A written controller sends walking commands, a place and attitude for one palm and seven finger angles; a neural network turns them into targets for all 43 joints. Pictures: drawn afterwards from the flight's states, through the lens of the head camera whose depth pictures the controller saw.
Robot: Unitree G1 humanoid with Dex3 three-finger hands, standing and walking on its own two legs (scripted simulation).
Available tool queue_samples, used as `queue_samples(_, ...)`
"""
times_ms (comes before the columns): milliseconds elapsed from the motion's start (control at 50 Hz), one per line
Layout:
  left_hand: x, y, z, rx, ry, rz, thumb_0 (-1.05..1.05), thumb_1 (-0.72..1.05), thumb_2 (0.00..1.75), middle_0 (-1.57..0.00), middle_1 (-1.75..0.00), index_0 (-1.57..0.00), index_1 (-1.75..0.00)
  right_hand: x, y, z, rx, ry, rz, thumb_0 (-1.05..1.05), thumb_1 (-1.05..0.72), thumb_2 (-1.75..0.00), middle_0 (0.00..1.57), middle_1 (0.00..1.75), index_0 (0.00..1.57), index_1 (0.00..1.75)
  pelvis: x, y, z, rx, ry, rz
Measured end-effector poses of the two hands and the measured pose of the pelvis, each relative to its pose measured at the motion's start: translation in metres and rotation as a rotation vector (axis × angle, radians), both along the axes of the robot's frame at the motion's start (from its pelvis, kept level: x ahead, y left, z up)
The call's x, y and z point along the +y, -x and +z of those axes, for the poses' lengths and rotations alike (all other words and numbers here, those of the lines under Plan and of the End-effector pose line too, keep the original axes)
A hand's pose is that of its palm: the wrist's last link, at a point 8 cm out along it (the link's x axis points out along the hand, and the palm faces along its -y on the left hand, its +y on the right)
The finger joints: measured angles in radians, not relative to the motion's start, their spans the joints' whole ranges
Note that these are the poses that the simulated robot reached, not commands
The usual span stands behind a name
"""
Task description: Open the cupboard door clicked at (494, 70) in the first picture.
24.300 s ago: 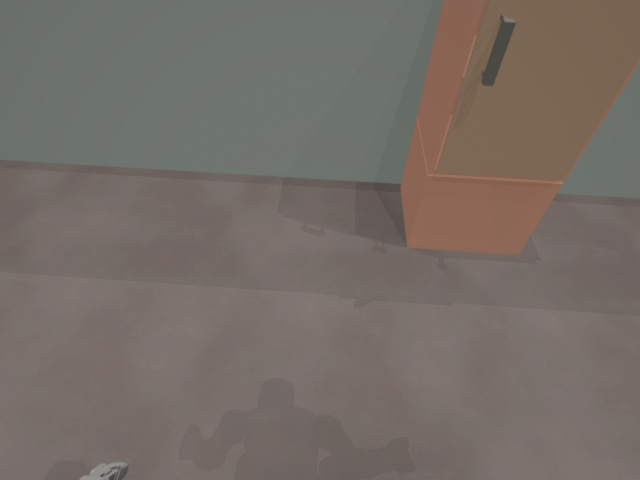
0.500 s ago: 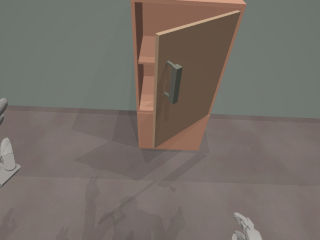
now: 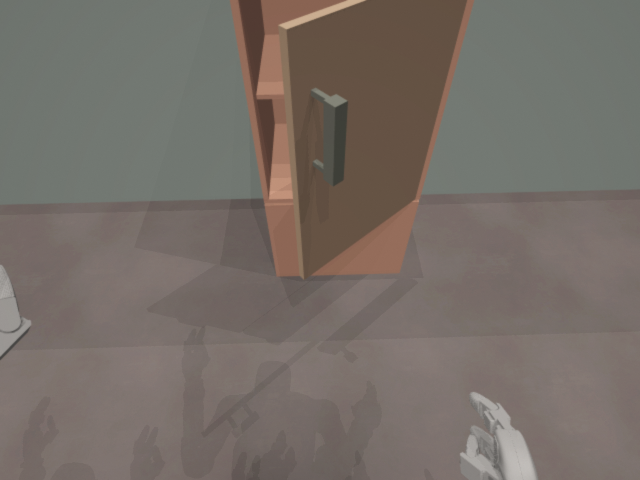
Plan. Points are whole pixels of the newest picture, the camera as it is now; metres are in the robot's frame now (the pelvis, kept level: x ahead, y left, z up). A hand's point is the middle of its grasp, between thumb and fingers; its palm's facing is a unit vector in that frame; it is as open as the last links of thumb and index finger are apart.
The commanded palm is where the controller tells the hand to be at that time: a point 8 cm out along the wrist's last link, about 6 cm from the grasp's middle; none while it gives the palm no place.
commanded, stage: stop stepping back and stand still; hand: left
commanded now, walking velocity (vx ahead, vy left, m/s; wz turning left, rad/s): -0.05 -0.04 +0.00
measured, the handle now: (325, 137) +0.61 +0.01 +0.08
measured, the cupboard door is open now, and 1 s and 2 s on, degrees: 40 40 40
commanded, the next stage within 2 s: let the arm hang, fingers relaxed in 0.34 s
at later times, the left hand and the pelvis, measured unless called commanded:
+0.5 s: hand (69, 341) +0.23 +0.26 +0.12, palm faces +0.24 -0.80 -0.55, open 7.4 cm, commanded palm none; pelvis +0.01 +0.00 +0.01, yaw +0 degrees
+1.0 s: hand out of the picture -0.09 +0.21 -0.16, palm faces +0.08 -0.97 -0.21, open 7.2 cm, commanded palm none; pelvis -0.01 +0.04 +0.01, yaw +2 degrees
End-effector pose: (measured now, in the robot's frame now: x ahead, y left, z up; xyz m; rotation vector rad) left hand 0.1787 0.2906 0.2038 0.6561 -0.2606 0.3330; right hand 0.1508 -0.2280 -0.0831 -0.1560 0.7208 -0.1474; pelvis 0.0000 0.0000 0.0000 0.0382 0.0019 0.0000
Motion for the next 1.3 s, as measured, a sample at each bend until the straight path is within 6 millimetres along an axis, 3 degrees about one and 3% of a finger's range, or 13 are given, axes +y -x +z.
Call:
queue_samples(100,-0.011,0.008,-0.005,0.106,0.003,0.012,0.01,0.89,0.9,-0.21,-0.31,-0.22,-0.3,0.006,-0.013,-0.003,0.03,-0.039,0.033,0.01,-0.9,-0.9,0.2,0.3,0.2,0.3,-0.006,-0.007,0.005,0.03,0.021,-0.009)
queue_samples(200,-0.004,0.005,-0.011,0.09,0.05,0.066,0.01,0.88,0.9,-0.21,-0.31,-0.22,-0.31,0.001,-0.021,-0.006,0.069,0.0,0.046,0.01,-0.9,-0.9,0.2,0.3,0.2,0.3,-0.006,-0.019,0.005,0.025,0.013,-0.008)
queue_samples(360,-0.004,-0.012,-0.015,0.066,0.098,0.056,0.01,0.89,0.9,-0.21,-0.31,-0.22,-0.3,-0.014,-0.033,0.011,0.016,0.039,0.003,0.01,-0.9,-0.9,0.2,0.3,0.2,0.3,-0.006,-0.021,0.007,0.025,0.014,-0.01)
queue_samples(460,-0.006,-0.013,-0.022,0.101,0.08,0.002,0.01,0.89,0.9,-0.21,-0.31,-0.22,-0.3,-0.019,-0.029,0.017,0.002,0.048,-0.001,0.01,-0.9,-0.9,0.2,0.3,0.2,0.3,-0.003,-0.016,0.009,0.033,0.022,-0.006)
queue_samples(500,0.004,-0.021,-0.06,0.254,0.107,0.004,0.01,0.89,0.9,-0.21,-0.3,-0.21,-0.3,-0.022,-0.025,0.006,0.038,0.047,0.045,0.01,-0.9,-0.9,0.2,0.3,0.2,0.3,0.002,-0.011,0.006,0.039,0.02,0.001)
queue_samples(580,0.016,-0.012,-0.183,0.693,0.294,0.119,0.0,0.9,0.9,-0.2,-0.3,-0.21,-0.3,-0.027,-0.004,-0.026,0.16,0.062,0.05,0.01,-0.9,-0.9,0.2,0.3,0.2,0.3,0.013,-0.005,-0.005,0.041,0.03,0.031)
queue_samples(660,-0.009,0.047,-0.288,1.09,0.497,0.207,0.01,0.9,0.9,-0.2,-0.3,-0.2,-0.3,-0.02,0.037,-0.041,0.326,0.072,0.022,0.01,-0.91,-0.9,0.2,0.3,0.2,0.3,0.016,-0.002,-0.007,0.008,0.026,0.032)
queue_samples(700,-0.029,0.085,-0.323,1.26,0.583,0.226,0.01,0.91,0.9,-0.2,-0.3,-0.2,-0.3,-0.013,0.062,-0.043,0.413,0.074,0.003,0.01,-0.91,-0.9,0.2,0.3,0.2,0.3,0.018,-0.002,-0.006,-0.008,0.02,0.028)
queue_samples(740,-0.046,0.123,-0.344,1.389,0.66,0.262,0.01,0.92,0.9,-0.2,-0.3,-0.2,-0.3,-0.004,0.087,-0.043,0.497,0.072,-0.009,0.01,-0.91,-0.9,0.2,0.3,0.2,0.3,0.019,-0.001,-0.003,-0.015,0.022,0.028)
queue_samples(880,-0.036,0.225,-0.345,1.603,0.732,0.44,0.0,0.98,0.9,-0.2,-0.3,-0.21,-0.3,0.029,0.156,-0.048,0.732,0.024,-0.023,0.01,-0.91,-0.9,0.2,0.3,0.2,0.3,0.028,0.006,0.007,-0.019,0.045,0.04)
queue_samples(1000,-0.029,0.273,-0.331,1.698,0.727,0.517,0.0,0.94,0.9,-0.2,-0.3,-0.2,-0.3,0.054,0.178,-0.056,0.771,-0.038,-0.032,0.01,-0.91,-0.9,0.2,0.3,0.2,0.3,0.038,0.013,0.01,-0.024,0.044,0.035)
queue_samples(1120,-0.03,0.281,-0.329,1.691,0.73,0.517,0.0,0.92,0.9,-0.2,-0.3,-0.2,-0.3,0.067,0.181,-0.061,0.754,-0.066,-0.032,0.01,-0.91,-0.9,0.2,0.3,0.2,0.3,0.045,0.017,0.011,-0.032,0.039,0.03)
queue_samples(1300,-0.041,0.252,-0.338,1.611,0.758,0.431,0.0,0.91,0.9,-0.2,-0.3,-0.2,-0.3,0.068,0.181,-0.059,0.72,-0.06,-0.043,0.01,-0.91,-0.9,0.2,0.3,0.2,0.3,0.049,0.02,0.011,-0.035,0.034,0.028)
